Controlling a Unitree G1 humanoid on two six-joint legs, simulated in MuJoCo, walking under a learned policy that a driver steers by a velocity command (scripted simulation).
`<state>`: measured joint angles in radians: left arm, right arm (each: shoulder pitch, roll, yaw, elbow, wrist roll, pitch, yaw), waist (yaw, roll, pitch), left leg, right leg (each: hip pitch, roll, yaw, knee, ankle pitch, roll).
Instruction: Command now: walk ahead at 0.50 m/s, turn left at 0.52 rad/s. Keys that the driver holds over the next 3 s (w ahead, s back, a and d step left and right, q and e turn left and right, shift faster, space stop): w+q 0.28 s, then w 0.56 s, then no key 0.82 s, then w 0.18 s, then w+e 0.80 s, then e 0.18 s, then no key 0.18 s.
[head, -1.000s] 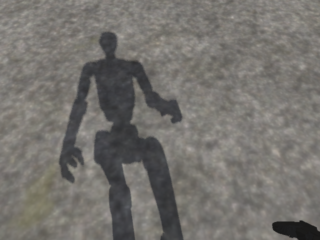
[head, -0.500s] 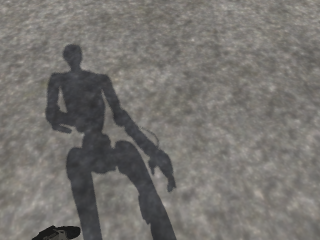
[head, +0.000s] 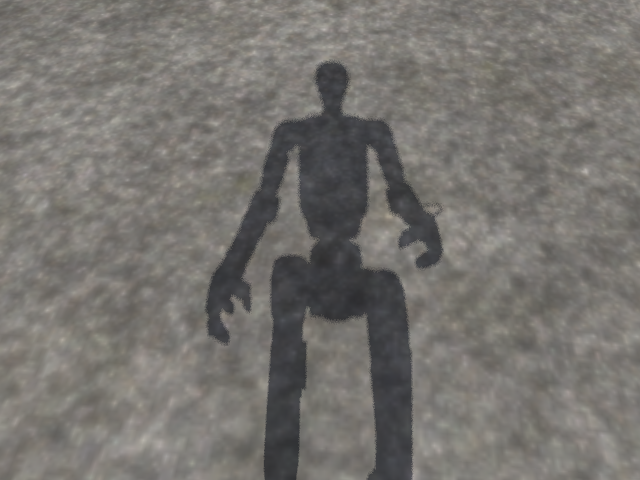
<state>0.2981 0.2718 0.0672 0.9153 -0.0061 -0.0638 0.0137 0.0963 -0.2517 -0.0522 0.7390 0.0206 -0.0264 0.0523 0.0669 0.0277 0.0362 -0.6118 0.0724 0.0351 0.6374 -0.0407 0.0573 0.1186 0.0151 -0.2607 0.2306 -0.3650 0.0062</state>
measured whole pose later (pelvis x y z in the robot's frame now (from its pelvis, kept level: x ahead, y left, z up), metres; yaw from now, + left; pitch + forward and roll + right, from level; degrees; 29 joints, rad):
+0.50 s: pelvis +0.29 +0.03 +0.01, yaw +14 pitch +2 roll +1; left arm 0.03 0.27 0.04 0.76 0.00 -0.11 -0.03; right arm 0.35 -0.28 -0.07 0.77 0.01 -0.05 -0.01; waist -0.08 -0.05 0.02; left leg -0.03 -0.10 -0.14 0.35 -0.35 0.07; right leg -0.56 -0.04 0.04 0.51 0.06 0.02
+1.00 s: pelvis +0.57 +0.07 +0.01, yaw +16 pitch +2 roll -2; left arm 0.35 0.27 0.04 0.91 -0.01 -0.06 0.00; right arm 0.06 -0.26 -0.04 0.69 0.00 -0.08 0.03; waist 0.09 0.04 0.03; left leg -0.58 0.05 -0.04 0.52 0.07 0.01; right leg 0.00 0.06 -0.01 0.27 -0.30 -0.03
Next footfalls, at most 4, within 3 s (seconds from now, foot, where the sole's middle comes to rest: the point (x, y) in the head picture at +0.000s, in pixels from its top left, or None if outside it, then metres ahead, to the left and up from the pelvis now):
0.06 left None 0.20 0.10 -0.77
0.56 right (372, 449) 0.53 -0.05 -0.77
1.04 left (244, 350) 0.74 0.25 -0.77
1.36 right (355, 348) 0.76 0.00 -0.77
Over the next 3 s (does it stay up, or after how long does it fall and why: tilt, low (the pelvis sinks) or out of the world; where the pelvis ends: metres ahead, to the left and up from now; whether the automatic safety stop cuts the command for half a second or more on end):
stays up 1.27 0.16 0.00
